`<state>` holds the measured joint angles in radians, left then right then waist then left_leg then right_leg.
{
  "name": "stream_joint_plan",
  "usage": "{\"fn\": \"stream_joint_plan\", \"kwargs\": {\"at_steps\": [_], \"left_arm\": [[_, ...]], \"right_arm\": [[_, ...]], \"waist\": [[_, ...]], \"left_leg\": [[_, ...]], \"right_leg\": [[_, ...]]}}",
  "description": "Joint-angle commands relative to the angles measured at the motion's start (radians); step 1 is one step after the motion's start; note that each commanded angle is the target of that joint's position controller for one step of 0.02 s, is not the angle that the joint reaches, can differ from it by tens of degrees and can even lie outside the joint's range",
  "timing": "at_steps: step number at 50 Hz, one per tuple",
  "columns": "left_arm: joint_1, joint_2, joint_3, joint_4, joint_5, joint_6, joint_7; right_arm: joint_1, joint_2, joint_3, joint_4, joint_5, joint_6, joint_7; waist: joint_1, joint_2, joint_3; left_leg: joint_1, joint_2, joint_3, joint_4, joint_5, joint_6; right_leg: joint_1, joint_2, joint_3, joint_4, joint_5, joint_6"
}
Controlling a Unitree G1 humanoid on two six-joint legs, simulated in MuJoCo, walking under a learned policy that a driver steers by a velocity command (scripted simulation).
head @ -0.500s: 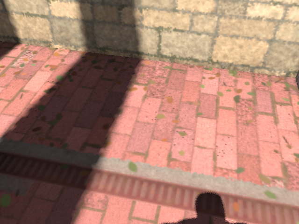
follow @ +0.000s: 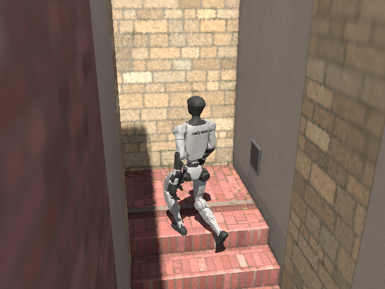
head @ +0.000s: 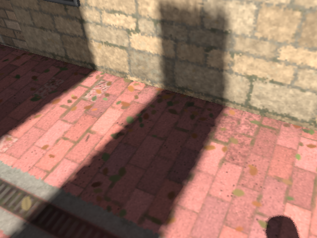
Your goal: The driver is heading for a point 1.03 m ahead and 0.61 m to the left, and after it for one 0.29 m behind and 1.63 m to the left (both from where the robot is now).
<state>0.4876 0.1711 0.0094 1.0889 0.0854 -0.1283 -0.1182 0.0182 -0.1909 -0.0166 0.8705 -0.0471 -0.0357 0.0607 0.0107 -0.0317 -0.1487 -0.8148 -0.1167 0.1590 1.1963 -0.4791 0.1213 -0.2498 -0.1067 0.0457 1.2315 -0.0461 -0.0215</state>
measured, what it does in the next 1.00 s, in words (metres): climbs, turning left: right foot, then left foot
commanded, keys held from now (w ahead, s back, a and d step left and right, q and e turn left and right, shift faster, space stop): w+q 0.36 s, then w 0.14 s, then no key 0.36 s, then q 0.14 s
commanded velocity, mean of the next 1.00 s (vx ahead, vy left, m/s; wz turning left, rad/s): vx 0.35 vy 0.00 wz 0.37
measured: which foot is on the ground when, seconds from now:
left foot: down 0.00-0.40, up 0.42-0.80, down 0.82-1.00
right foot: up 0.00-0.36, down 0.38-0.84, up 0.86-1.00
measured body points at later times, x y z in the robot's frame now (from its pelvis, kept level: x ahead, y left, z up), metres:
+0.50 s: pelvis +0.29 -0.05 +0.11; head +0.29 -0.05 +0.56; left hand +0.42 +0.22 +0.03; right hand +0.39 -0.28 -0.04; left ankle +0.14 +0.05 -0.51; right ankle +0.37 -0.13 -0.63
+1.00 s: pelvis +0.40 +0.01 +0.11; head +0.42 +0.03 +0.56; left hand +0.39 +0.29 -0.03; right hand +0.65 -0.15 +0.01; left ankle +0.46 +0.13 -0.63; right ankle +0.43 -0.14 -0.57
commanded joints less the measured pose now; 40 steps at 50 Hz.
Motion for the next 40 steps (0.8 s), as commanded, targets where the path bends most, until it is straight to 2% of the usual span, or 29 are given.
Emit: {"fn": "stream_joint_plan", "kwargs": {"at_steps": [1, 2, 3, 4, 5, 6, 9, 10, 12, 13, 14, 16, 17, 18, 19, 20, 21, 22, 23, 24, 25, 26, 27, 28, 31, 32, 35, 38, 40], "left_arm": [[-0.157, -0.01, -0.006, -0.139, 0.002, -0.011, 0.019], [-0.213, -0.039, -0.024, -0.186, -0.004, -0.006, 0.038], [-0.231, -0.025, -0.027, -0.208, -0.003, 0.011, 0.055], [-0.264, 0.005, -0.022, -0.231, -0.015, 0.027, 0.062], [-0.259, 0.049, -0.013, -0.239, -0.013, 0.038, 0.062], [-0.243, 0.075, -0.011, -0.245, -0.009, 0.04, 0.07], [-0.368, 0.114, -0.003, -0.329, -0.023, 0.013, 0.09], [-0.413, 0.097, -0.012, -0.358, -0.029, 0.012, 0.085], [-0.55, 0.03, -0.04, -0.428, -0.036, 0.042, 0.071], [-0.569, 0.023, -0.046, -0.433, -0.036, 0.063, 0.062], [-0.587, 0.042, -0.043, -0.438, -0.034, 0.075, 0.057], [-0.647, 0.099, -0.024, -0.463, -0.035, 0.067, 0.07], [-0.653, 0.13, -0.015, -0.474, -0.045, 0.054, 0.082], [-0.611, 0.178, 0.011, -0.467, -0.06, 0.035, 0.096], [-0.454, 0.23, 0.036, -0.434, -0.079, 0.007, 0.11], [-0.27, 0.27, 0.046, -0.393, -0.069, -0.011, 0.104], [-0.101, 0.215, 0.032, -0.344, -0.062, -0.002, 0.092], [-0.085, 0.186, 0.04, -0.313, -0.033, 0.008, 0.108], [-0.163, 0.16, 0.027, -0.305, -0.037, 0.016, 0.112], [-0.244, 0.188, 0.049, -0.321, -0.101, 0.02, 0.144], [-0.271, 0.147, 0.029, -0.305, -0.095, 0.015, 0.153], [-0.276, 0.085, 0.01, -0.278, -0.076, 0.015, 0.149], [-0.275, 0.052, 0.004, -0.256, -0.069, 0.013, 0.142], [-0.272, 0.047, 0.003, -0.24, -0.068, 0.011, 0.141], [-0.302, 0.089, 0.008, -0.204, -0.071, 0.009, 0.152], [-0.318, 0.124, 0.016, -0.204, -0.082, 0.017, 0.154], [-0.281, 0.216, 0.041, -0.193, -0.1, 0.03, 0.151], [-0.226, 0.228, 0.052, -0.162, -0.111, 0.048, 0.151], [-0.225, 0.217, 0.053, -0.151, -0.121, 0.054, 0.148]], "right_arm": [[0.31, -0.085, -0.047, 0.14, 0.016, -0.055, -0.023], [0.254, -0.017, -0.021, 0.158, 0.019, -0.059, -0.016], [0.195, 0.036, 0.003, 0.164, -0.013, -0.06, -0.003], [0.152, 0.055, 0.016, 0.158, -0.026, -0.062, 0.002], [0.082, 0.025, 0.006, 0.119, -0.001, -0.086, 0.003], [0.051, -0.006, 0.001, 0.104, 0.006, -0.104, -0.002], [0.184, -0.06, -0.005, 0.084, -0.033, -0.139, -0.032], [0.214, -0.067, -0.007, 0.07, -0.022, -0.144, -0.037], [0.298, -0.094, -0.019, 0.074, 0.028, -0.144, -0.023], [0.35, -0.114, -0.03, 0.081, 0.034, -0.138, -0.005], [0.385, -0.142, -0.042, 0.081, 0.032, -0.134, 0.008], [0.439, -0.163, -0.056, 0.093, 0.027, -0.124, 0.018], [0.466, -0.164, -0.06, 0.097, 0.018, -0.117, 0.017], [0.463, -0.17, -0.065, 0.101, 0.012, -0.111, 0.016], [0.438, -0.148, -0.061, 0.078, 0.001, -0.114, 0.016], [0.553, 0.0, -0.025, 0.057, -0.011, -0.123, 0.0], [0.541, 0.023, -0.011, 0.035, -0.006, -0.12, 0.006], [0.32, -0.101, -0.058, 0.018, 0.011, -0.099, 0.008], [0.306, -0.089, -0.064, 0.032, 0.025, -0.087, -0.008], [0.229, -0.082, -0.045, -0.051, 0.108, -0.063, -0.052], [0.214, -0.09, -0.05, -0.075, 0.107, -0.051, -0.067], [0.239, -0.083, -0.052, -0.093, 0.098, -0.04, -0.072], [0.269, -0.071, -0.054, -0.099, 0.088, -0.032, -0.073], [0.279, -0.057, -0.053, -0.109, 0.081, -0.027, -0.074], [0.233, -0.003, -0.031, -0.164, 0.054, -0.015, -0.07], [0.212, 0.003, -0.024, -0.181, 0.043, -0.015, -0.068], [0.13, -0.027, -0.027, -0.201, 0.048, -0.007, -0.071], [0.086, -0.063, -0.039, -0.225, 0.051, -0.001, -0.071], [0.118, -0.083, -0.05, -0.218, 0.045, -0.006, -0.071]], "waist": [[-0.108, 0.034, 0.011], [-0.046, 0.019, 0.038], [0.014, -0.041, 0.05], [0.039, -0.065, 0.066], [0.075, -0.007, 0.097], [0.093, 0.036, 0.096], [0.016, 0.009, 0.078], [-0.003, 0.002, 0.06], [-0.045, 0.063, 0.104], [-0.069, 0.087, 0.133], [-0.086, 0.093, 0.155], [-0.101, 0.11, 0.178], [-0.101, 0.127, 0.17], [-0.07, 0.125, 0.143], [-0.015, 0.09, -0.016], [-0.015, -0.136, -0.307], [0.071, -0.343, -0.434], [0.125, -0.137, -0.09], [0.069, -0.077, 0.075], [0.068, -0.055, 0.117], [0.032, -0.039, 0.115], [-0.003, -0.043, 0.114], [-0.022, -0.043, 0.109], [-0.035, -0.032, 0.108], [-0.072, -0.012, 0.109], [-0.071, -0.019, 0.094], [-0.019, -0.04, 0.072], [0.011, -0.054, 0.078], [-0.009, -0.056, 0.066]], "left_leg": [[0.501, 0.233, -0.822, -0.656, 0.129, 0.262], [0.428, 0.219, -0.79, -0.672, 0.086, 0.243], [0.35, 0.193, -0.733, -0.708, 0.079, 0.222], [0.298, 0.195, -0.681, -0.748, 0.149, 0.214], [0.238, 0.185, -0.616, -0.771, 0.166, 0.21], [0.184, 0.156, -0.532, -0.797, 0.239, 0.18], [0.169, 0.078, -0.382, -0.808, 0.45, 0.114], [0.138, 0.069, -0.349, -0.809, 0.517, 0.101], [0.076, 0.078, -0.355, -0.865, 0.462, 0.097], [0.161, 0.119, -0.401, -0.857, 0.419, 0.107], [0.265, 0.159, -0.456, -0.837, 0.408, 0.123], [0.476, 0.235, -0.567, -0.8, 0.49, 0.139], [0.577, 0.263, -0.609, -0.783, 0.563, 0.13], [0.641, 0.257, -0.624, -0.727, 0.705, 0.093], [0.626, 0.203, -0.557, -0.567, 0.817, 0.031], [0.407, 0.055, -0.45, -0.26, 0.591, -0.056], [0.072, -0.075, -0.352, 0.024, -0.108, -0.109], [-0.109, 0.007, -0.33, 0.202, -0.007, -0.081], [-0.101, 0.069, -0.321, 0.236, 0.163, -0.062], [-0.073, 0.095, -0.29, 0.281, 0.218, -0.062], [-0.058, 0.12, -0.302, 0.268, 0.28, -0.056], [0.002, 0.128, -0.303, 0.262, 0.295, -0.053], [0.032, 0.129, -0.302, 0.223, 0.287, -0.05], [0.041, 0.131, -0.299, 0.172, 0.289, -0.053], [0.112, 0.168, -0.249, -0.127, 0.387, -0.091], [0.214, 0.177, -0.208, -0.25, 0.422, -0.106], [0.317, 0.165, -0.18, -0.463, 0.456, -0.139], [0.335, 0.155, -0.177, -0.601, 0.459, -0.104], [0.445, 0.127, -0.144, -0.742, 0.52, -0.063]], "right_leg": [[-0.679, 0.144, 0.201, 0.737, -0.022, -0.086], [-0.744, 0.148, 0.213, 0.774, -0.034, -0.119], [-0.77, 0.133, 0.212, 0.717, 0.015, -0.134], [-0.791, 0.115, 0.182, 0.704, 0.0, -0.126], [-0.769, 0.092, 0.153, 0.634, -0.065, -0.1], [-0.731, 0.074, 0.123, 0.602, -0.076, -0.076], [-0.569, 0.027, 0.025, 0.227, 0.013, 0.002], [-0.429, 0.014, 0.001, 0.023, 0.056, 0.035], [-0.182, 0.025, -0.068, -0.304, -0.022, 0.099], [-0.181, 0.029, -0.062, -0.378, 0.004, 0.11], [-0.211, 0.038, -0.059, -0.463, 0.044, 0.111], [-0.252, 0.064, -0.064, -0.634, 0.034, 0.09], [-0.235, 0.064, -0.057, -0.719, 0.029, 0.057], [-0.163, 0.059, -0.059, -0.75, 0.052, -0.004], [0.094, 0.013, -0.051, -0.643, 0.154, -0.105], [0.566, -0.18, 0.185, -0.571, 0.483, -0.34], [0.832, -0.374, 0.607, -0.788, 0.174, -0.494], [0.562, -0.323, 0.593, -0.928, -0.184, -0.318], [0.332, -0.28, 0.439, -0.978, -0.328, -0.229], [0.243, -0.264, 0.334, -1.014, -0.225, -0.197], [0.185, -0.222, 0.244, -1.043, -0.173, -0.184], [0.133, -0.186, 0.161, -1.051, -0.07, -0.17], [0.114, -0.156, 0.087, -1.045, 0.053, -0.167], [0.106, -0.14, 0.031, -1.038, 0.163, -0.165], [0.03, -0.112, -0.074, -1.024, 0.4, -0.159], [-0.014, -0.097, -0.108, -1.032, 0.452, -0.162], [0.038, -0.122, -0.093, -1.002, 0.518, -0.172], [0.147, -0.147, -0.063, -0.932, 0.487, -0.155], [0.158, -0.114, -0.073, -0.841, 0.43, -0.124]]}}
Velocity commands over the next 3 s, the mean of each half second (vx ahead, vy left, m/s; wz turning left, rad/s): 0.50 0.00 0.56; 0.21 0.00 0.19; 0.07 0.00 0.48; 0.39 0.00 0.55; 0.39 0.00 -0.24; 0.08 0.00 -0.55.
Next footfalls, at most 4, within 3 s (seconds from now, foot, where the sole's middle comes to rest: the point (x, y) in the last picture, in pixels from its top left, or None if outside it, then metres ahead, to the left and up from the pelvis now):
0.38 right None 0.41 -0.13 -0.66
0.82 left None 0.50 0.15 -0.66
1.22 right None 0.51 -0.10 -0.66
1.70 left None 0.34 0.11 -0.66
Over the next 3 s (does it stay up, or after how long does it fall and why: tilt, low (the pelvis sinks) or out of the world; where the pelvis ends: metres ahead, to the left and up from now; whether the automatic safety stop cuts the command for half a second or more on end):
stays up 0.68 0.44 0.11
